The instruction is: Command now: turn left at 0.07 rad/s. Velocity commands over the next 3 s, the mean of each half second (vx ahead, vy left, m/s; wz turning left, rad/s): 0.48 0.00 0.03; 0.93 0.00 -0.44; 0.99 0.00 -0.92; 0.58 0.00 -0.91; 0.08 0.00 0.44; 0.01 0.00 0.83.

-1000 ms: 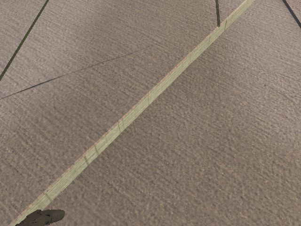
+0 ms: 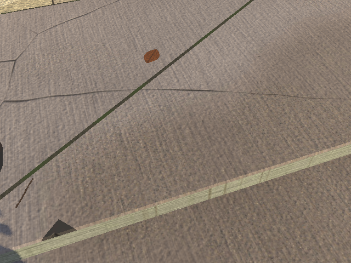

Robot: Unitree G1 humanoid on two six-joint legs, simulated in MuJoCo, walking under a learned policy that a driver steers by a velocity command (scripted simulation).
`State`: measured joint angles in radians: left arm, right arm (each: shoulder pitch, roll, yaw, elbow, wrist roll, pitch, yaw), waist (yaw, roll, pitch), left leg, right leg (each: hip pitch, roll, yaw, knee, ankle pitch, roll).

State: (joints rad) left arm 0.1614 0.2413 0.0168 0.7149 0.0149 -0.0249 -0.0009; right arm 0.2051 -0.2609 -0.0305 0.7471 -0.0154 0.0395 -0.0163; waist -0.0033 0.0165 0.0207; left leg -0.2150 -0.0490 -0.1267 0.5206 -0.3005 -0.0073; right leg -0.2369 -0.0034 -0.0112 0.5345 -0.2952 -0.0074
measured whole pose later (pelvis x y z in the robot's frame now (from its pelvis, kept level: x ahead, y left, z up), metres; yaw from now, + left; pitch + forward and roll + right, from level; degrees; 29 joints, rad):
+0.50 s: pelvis +0.13 +0.08 -0.01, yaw +0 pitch +2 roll +0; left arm 0.33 0.31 0.04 0.74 -0.05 -0.08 -0.01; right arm 0.32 -0.28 -0.04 0.77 0.01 -0.11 0.03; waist -0.02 -0.05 -0.03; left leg -0.31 0.00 0.05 0.60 -0.34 0.05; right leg -0.42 -0.04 0.06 1.15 -0.37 -0.07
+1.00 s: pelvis +0.51 +0.04 -0.02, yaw -16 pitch +0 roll -1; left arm 0.31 0.30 0.06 0.71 0.01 -0.05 -0.03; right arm 0.26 -0.24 0.02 0.72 0.00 -0.15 0.00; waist 0.02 -0.01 0.03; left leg -0.38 -0.01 -0.09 1.56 -0.37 0.03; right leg -0.41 0.19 -0.04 0.61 -0.21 -0.18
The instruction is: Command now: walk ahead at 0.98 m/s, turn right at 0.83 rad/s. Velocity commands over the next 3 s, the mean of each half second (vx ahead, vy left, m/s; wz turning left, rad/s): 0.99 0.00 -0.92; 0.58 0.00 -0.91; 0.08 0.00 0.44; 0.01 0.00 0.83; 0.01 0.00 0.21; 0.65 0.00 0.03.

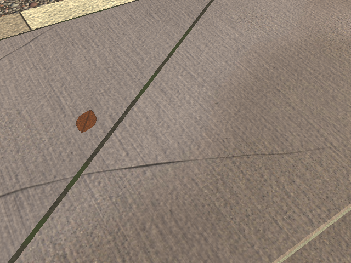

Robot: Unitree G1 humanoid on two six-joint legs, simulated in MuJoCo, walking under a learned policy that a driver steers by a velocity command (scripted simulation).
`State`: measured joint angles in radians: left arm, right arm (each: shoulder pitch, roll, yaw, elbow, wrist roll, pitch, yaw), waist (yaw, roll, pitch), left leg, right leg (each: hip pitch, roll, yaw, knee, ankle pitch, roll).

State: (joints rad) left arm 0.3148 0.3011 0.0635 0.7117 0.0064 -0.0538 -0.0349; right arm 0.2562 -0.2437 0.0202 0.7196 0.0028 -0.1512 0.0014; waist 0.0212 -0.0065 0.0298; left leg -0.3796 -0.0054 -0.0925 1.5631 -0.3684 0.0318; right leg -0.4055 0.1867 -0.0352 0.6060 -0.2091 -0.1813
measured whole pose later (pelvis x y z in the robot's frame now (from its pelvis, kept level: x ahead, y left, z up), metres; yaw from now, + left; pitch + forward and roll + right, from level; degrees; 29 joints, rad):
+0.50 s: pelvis +0.43 +0.01 +0.10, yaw -28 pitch -1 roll +4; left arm 0.05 0.32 0.06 0.51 -0.04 0.00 -0.05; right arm 0.50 -0.30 -0.08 0.80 0.00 -0.08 -0.03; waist -0.08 -0.03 -0.01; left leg -0.15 0.08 0.16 0.59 -0.42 -0.08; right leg -0.78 -0.04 0.00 1.46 -0.29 -0.08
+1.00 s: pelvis +0.70 -0.19 +0.12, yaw -55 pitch +2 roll +1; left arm 0.28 0.29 0.06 0.66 -0.02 0.00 0.03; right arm -0.05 -0.30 -0.02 0.58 -0.02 -0.09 -0.02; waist 0.07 0.04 0.09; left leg -0.71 0.03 -0.14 0.82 -0.06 -0.08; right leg -0.27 0.18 0.17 0.46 -0.19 -0.12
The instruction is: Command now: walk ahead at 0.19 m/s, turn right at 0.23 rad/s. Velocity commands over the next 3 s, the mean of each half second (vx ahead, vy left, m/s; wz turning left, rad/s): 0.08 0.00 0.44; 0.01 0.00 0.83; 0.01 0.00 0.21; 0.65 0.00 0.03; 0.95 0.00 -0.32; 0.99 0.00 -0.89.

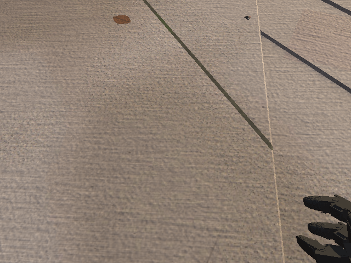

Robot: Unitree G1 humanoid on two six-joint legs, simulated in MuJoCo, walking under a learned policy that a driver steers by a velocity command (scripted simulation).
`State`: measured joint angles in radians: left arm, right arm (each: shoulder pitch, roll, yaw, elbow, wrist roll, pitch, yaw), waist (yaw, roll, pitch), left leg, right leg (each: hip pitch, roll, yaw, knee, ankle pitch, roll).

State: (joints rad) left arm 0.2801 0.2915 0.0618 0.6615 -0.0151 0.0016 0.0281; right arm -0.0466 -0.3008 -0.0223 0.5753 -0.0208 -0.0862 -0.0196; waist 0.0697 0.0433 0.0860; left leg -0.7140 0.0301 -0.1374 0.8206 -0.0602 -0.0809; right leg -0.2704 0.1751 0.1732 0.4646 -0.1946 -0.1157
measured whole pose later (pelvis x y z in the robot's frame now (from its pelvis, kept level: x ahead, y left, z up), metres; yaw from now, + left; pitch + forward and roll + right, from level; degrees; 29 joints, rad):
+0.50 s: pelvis +0.14 +0.02 -0.01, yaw +18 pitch +2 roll -1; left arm 0.07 0.26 0.04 0.69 -0.01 0.00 0.01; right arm 0.21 -0.31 -0.09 0.60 0.02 0.06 -0.04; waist -0.04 0.04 0.07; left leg -0.40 -0.17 -0.31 0.47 -0.07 0.00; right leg -0.35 0.10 0.16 0.53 -0.25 0.01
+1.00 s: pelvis +0.15 +0.04 -0.01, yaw +44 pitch +2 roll -1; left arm 0.17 0.31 0.07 0.73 -0.02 0.01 0.00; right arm 0.11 -0.29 -0.06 0.54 0.01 0.07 0.01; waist 0.05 0.01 0.06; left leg -0.32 0.05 0.03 0.55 -0.23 -0.02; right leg -0.24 -0.12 -0.24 0.54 -0.32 0.02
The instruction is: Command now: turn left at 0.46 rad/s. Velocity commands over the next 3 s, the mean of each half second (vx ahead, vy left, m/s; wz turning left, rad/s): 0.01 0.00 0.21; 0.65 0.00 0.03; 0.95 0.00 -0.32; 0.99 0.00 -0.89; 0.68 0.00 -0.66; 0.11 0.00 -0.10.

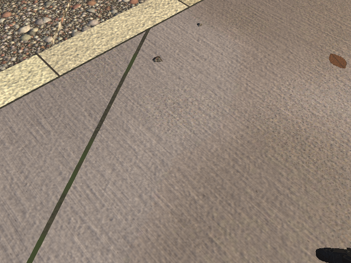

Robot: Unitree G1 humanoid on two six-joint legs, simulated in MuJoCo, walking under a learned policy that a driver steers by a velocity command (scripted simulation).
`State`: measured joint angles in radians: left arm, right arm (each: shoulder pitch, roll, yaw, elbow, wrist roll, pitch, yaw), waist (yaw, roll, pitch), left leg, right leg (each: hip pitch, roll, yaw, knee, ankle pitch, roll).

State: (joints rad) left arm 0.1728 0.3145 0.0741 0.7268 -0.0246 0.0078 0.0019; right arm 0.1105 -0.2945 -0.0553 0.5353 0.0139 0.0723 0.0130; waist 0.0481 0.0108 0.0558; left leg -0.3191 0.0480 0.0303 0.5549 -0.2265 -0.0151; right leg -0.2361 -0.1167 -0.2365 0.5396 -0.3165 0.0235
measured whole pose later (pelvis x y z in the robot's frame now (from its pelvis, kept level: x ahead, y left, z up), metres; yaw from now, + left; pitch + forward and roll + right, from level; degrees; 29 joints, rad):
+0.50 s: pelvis +0.02 +0.00 +0.00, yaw +5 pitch +0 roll +1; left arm 0.19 0.22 0.02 0.74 0.01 0.00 0.01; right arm 0.19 -0.23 -0.02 0.76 -0.02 0.02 -0.02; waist 0.00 0.03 0.00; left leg -0.25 -0.02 -0.02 0.55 -0.31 0.01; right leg -0.25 -0.02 -0.02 0.56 -0.30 0.00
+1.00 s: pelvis +0.18 +0.08 +0.01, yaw +4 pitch +3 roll +0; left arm 0.15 0.25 0.02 0.60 -0.03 -0.08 -0.03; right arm 0.53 -0.20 0.00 0.87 -0.01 -0.10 0.02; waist -0.09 -0.04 -0.05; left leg -0.06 -0.02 0.06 0.36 -0.35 0.05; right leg -0.81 -0.11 0.02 1.16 -0.08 -0.02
